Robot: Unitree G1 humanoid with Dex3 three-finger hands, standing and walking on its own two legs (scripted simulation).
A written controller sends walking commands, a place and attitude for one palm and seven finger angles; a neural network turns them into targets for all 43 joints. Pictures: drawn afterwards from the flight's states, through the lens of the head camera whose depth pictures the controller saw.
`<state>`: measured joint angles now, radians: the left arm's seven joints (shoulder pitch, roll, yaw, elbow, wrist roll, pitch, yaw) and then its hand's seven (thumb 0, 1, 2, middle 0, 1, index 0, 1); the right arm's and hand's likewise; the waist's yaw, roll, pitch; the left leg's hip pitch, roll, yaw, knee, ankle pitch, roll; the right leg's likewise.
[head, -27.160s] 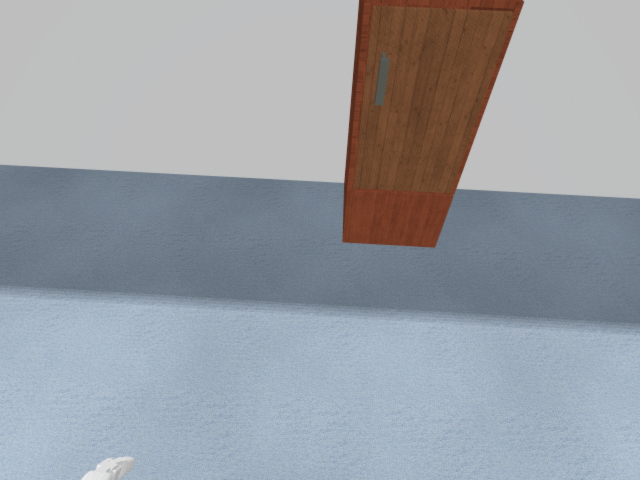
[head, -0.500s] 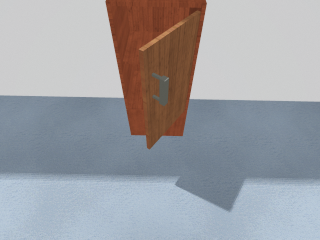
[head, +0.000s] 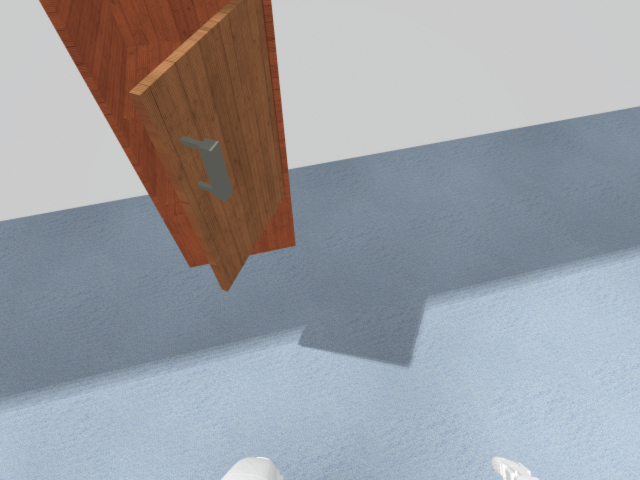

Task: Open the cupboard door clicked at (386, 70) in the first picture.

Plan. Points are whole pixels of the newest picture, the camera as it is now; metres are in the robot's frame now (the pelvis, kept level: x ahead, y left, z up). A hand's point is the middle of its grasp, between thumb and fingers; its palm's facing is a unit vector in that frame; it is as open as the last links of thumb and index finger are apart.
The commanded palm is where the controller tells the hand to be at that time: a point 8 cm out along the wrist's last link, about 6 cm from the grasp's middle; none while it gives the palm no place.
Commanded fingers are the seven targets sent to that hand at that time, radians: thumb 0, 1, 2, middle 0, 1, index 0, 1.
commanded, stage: walk to a spot facing it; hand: left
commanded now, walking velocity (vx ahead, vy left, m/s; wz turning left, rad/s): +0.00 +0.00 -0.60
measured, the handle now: (206, 168) +0.58 +0.26 -0.03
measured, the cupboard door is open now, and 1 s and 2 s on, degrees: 54 54 54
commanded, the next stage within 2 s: none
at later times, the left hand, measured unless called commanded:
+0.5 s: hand (210, 444) +0.17 +0.18 -0.17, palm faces -0.28 -0.91 -0.29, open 7.4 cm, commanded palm none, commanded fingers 0.00 0.90 0.90 -0.20 -0.30 -0.20 -0.30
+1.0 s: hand (332, 348) +0.32 +0.02 -0.16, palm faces -0.65 -0.74 -0.18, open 7.4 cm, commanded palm none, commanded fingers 0.00 0.90 0.90 -0.20 -0.30 -0.20 -0.30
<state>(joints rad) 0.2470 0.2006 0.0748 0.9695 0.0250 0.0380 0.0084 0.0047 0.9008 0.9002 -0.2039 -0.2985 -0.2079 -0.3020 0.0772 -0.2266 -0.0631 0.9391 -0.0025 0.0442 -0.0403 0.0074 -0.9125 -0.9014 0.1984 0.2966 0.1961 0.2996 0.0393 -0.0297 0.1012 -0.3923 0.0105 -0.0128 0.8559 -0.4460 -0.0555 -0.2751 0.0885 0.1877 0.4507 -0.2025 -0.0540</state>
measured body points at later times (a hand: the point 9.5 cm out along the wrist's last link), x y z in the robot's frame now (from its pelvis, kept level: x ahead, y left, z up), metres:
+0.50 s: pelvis +0.01 -0.01 -0.02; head +0.07 -0.03 +0.43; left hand +0.18 +0.23 -0.15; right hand -0.01 -0.29 -0.16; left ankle +0.01 +0.15 -0.69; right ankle -0.01 -0.12 -0.74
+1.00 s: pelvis +0.09 -0.06 -0.01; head +0.14 -0.08 +0.44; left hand +0.36 +0.06 -0.15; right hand -0.11 -0.22 -0.14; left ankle +0.09 +0.12 -0.74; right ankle +0.05 -0.18 -0.72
